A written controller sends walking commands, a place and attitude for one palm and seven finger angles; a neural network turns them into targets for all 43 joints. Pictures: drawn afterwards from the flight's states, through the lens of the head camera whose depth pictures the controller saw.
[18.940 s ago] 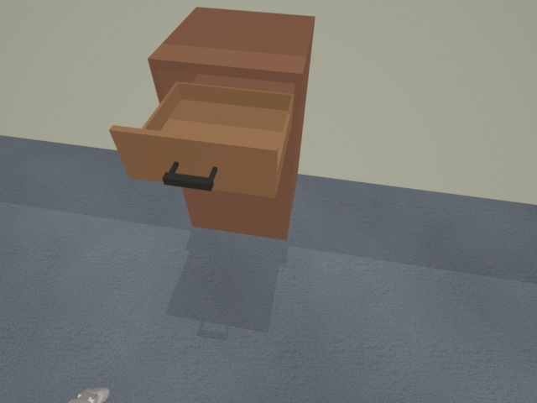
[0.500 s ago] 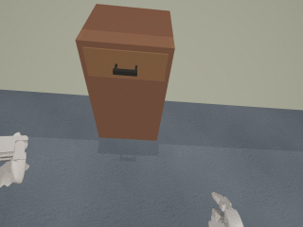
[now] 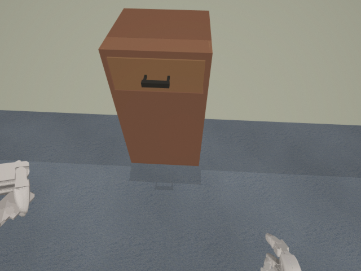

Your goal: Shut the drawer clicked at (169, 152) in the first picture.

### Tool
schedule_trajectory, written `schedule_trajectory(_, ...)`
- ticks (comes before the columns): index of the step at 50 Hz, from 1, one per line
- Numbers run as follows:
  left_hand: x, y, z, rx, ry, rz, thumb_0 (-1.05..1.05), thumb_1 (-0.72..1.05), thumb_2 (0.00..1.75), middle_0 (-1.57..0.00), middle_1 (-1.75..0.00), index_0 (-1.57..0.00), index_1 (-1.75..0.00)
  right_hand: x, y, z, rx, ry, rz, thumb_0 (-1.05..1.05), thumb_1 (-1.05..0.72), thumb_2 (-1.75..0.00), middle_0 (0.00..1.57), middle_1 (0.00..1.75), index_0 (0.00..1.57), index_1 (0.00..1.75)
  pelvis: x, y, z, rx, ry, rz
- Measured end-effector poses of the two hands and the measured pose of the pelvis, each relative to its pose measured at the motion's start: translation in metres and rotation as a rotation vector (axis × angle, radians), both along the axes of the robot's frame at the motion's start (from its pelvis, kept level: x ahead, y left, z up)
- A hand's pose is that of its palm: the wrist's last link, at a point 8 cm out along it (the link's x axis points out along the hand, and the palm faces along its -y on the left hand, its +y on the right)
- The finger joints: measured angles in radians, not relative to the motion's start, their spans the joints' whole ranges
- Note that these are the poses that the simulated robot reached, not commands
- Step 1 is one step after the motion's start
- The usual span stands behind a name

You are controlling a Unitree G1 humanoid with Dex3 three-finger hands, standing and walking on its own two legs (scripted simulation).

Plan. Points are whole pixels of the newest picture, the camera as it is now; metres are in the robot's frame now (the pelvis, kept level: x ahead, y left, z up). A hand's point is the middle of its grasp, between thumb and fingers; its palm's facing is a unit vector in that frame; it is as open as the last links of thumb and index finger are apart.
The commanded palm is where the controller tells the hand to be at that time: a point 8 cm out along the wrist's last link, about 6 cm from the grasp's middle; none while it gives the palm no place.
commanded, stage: stop stepping back and stand still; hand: left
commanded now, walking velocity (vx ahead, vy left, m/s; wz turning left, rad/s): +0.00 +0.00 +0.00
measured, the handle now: (156, 80) +0.84 +0.13 -0.07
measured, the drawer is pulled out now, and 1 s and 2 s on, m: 0.00 0.00 0.00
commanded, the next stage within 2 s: let the arm hang, fingers relaxed in 0.26 s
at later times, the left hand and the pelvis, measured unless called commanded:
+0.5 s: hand (67, 237) +0.20 +0.25 -0.02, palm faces +0.08 -0.89 -0.44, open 3.1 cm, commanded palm none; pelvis +0.00 +0.02 -0.01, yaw +1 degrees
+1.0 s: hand out of the picture -0.09 +0.23 -0.16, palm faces +0.05 -0.97 -0.24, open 5.9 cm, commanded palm none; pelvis -0.03 +0.04 +0.01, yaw +2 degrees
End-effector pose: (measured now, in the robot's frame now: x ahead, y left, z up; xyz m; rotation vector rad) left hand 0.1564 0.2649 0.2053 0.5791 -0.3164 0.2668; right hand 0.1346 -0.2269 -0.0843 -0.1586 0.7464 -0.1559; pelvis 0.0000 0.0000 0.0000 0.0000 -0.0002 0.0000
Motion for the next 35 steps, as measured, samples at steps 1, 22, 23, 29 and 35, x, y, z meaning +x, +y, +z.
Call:
schedule_trajectory(1,0.000,0.000,-0.001,-0.004,0.012,0.001,0.02,0.89,0.90,-1.41,-1.60,-1.41,-1.60,0.002,0.001,-0.001,0.007,0.012,0.001,0.01,-0.91,-0.90,0.20,0.30,0.20,0.30,0.002,0.000,0.001,0.002,0.003,-0.003)
schedule_trajectory(22,0.030,0.021,-0.096,-0.102,0.384,0.024,0.01,0.90,0.90,-1.39,-1.59,-1.40,-1.58,0.042,-0.006,0.000,-0.015,0.003,0.080,0.01,-0.91,-0.90,0.20,0.30,0.20,0.30,0.002,0.011,-0.001,-0.005,0.029,0.009)
schedule_trajectory(23,0.030,0.026,-0.129,-0.145,0.508,0.060,0.00,0.90,0.90,-1.38,-1.58,-1.39,-1.57,0.039,-0.008,-0.006,-0.015,0.022,0.077,0.01,-0.91,-0.90,0.20,0.30,0.20,0.30,0.000,0.014,-0.003,-0.007,0.031,0.013)
schedule_trajectory(29,-0.038,0.012,-0.290,-0.406,1.135,0.200,0.01,0.91,0.90,-1.23,-1.44,-1.24,-1.43,-0.012,-0.010,-0.026,-0.052,0.209,0.044,0.01,-0.91,-0.90,0.20,0.30,0.20,0.30,-0.008,0.019,-0.008,0.000,0.002,0.026)
schedule_trajectory(35,-0.136,-0.005,-0.349,-0.558,1.465,0.311,0.02,0.91,0.90,-1.02,-1.26,-1.03,-1.21,-0.088,0.000,-0.031,-0.083,0.482,0.026,0.01,-0.91,-0.90,0.20,0.30,0.20,0.30,-0.018,0.020,-0.001,-0.019,-0.011,0.044)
